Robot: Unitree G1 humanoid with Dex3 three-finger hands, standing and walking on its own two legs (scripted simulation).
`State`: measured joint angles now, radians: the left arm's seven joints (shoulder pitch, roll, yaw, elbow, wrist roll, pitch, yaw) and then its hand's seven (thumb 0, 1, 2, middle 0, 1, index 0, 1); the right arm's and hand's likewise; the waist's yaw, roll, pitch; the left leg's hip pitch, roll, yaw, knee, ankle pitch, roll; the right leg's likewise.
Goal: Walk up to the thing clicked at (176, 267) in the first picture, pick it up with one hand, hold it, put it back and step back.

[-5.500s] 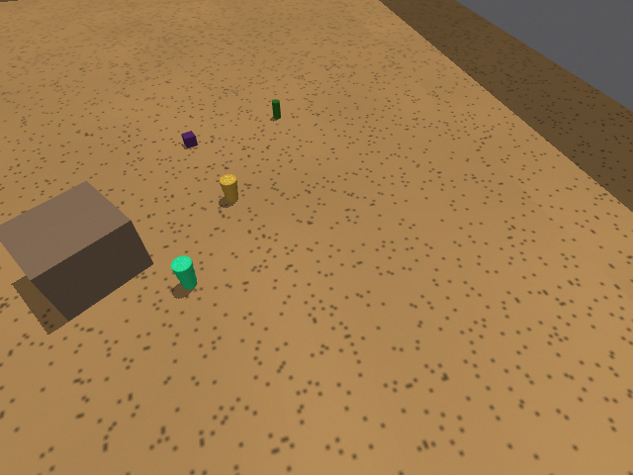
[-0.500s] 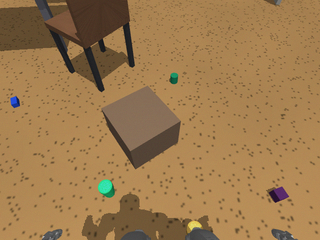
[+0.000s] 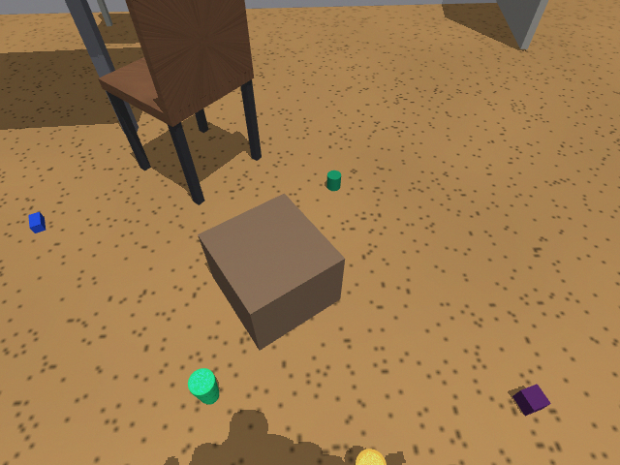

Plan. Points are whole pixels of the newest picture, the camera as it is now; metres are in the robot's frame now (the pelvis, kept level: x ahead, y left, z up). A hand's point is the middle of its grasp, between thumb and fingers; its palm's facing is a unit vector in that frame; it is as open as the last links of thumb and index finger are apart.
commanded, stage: walk up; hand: left
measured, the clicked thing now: (206, 388) +0.45 +0.33 -0.70
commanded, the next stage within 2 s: stand in 0.74 s
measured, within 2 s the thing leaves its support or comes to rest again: neither
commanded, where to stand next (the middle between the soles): +0.04 +0.01 m, yaw -2 degrees
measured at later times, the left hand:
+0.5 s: hand out of the picture +0.10 +0.26 -0.15, palm faces -0.01 -0.95 -0.31, open 7.4 cm
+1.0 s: hand out of the picture +0.09 +0.23 -0.15, palm faces -0.03 -0.96 -0.28, open 7.4 cm
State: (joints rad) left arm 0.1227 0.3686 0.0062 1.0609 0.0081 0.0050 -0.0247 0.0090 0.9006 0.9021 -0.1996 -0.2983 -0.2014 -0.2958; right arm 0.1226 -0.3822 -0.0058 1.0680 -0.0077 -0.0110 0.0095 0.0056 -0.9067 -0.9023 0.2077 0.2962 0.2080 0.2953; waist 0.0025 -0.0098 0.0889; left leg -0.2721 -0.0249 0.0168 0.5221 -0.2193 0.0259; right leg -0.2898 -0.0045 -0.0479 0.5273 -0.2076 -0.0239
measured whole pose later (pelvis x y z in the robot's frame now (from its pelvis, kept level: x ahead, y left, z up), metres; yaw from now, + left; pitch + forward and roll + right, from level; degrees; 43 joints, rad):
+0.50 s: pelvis +0.01 +0.01 +0.01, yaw +0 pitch -2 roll +0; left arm 0.07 0.36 0.01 1.15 0.00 0.00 -0.02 0.01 0.90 0.90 -0.20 -0.30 -0.20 -0.30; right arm 0.06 -0.35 0.00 1.16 -0.01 -0.02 0.00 0.00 -0.91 -0.90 0.21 0.30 0.21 0.30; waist 0.01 -0.02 0.06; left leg -0.16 -0.03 0.02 0.33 -0.14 0.03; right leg -0.18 -0.01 -0.04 0.33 -0.12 -0.01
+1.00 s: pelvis +0.04 +0.00 +0.01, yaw +0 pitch -1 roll +0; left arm 0.14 0.28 -0.02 1.19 0.01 -0.01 0.00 0.01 0.90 0.90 -0.20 -0.30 -0.20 -0.30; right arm 0.10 -0.28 0.02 1.19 -0.01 0.00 0.01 0.00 -0.91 -0.90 0.21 0.30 0.21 0.30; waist 0.00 0.00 0.01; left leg -0.13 -0.02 0.02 0.32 -0.17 0.03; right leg -0.15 0.00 -0.04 0.32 -0.16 -0.01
